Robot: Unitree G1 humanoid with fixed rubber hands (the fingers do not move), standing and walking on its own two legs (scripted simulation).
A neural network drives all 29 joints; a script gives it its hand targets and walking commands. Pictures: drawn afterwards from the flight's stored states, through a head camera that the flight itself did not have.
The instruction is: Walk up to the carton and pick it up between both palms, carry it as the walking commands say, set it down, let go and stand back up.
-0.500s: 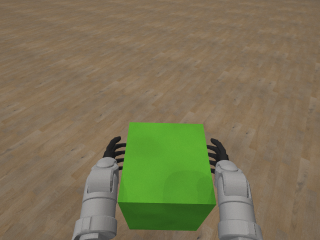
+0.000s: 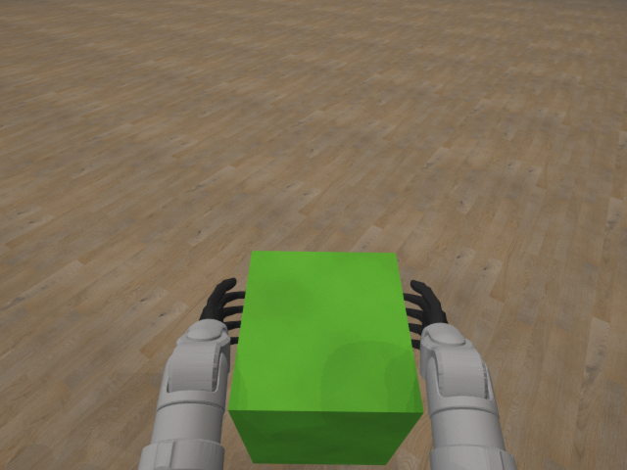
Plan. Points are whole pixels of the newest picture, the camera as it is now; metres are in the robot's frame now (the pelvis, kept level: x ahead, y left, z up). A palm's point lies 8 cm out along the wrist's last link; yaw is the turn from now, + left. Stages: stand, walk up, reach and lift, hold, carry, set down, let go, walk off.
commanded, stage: reach and lift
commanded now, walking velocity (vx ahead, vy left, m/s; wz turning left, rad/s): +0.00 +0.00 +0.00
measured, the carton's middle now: (321, 362) +0.30 +0.00 -0.03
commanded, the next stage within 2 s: hold in 0.20 s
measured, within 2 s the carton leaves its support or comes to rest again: neither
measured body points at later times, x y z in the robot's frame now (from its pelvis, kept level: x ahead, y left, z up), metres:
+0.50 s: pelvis -0.01 +0.00 +0.00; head -0.06 +0.00 +0.45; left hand +0.29 +0.15 +0.04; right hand +0.29 -0.15 +0.04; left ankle +0.02 +0.14 -0.75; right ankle +0.02 -0.13 -0.75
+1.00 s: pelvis -0.01 +0.00 +0.00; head -0.05 +0.00 +0.45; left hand +0.29 +0.15 +0.04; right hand +0.29 -0.14 +0.04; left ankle +0.02 +0.14 -0.75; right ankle +0.02 -0.13 -0.75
